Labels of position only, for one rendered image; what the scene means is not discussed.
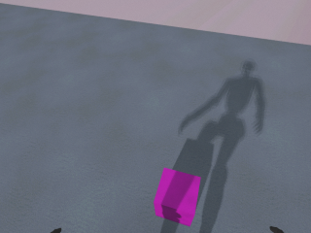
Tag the carton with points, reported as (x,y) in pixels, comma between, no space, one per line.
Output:
(176,196)

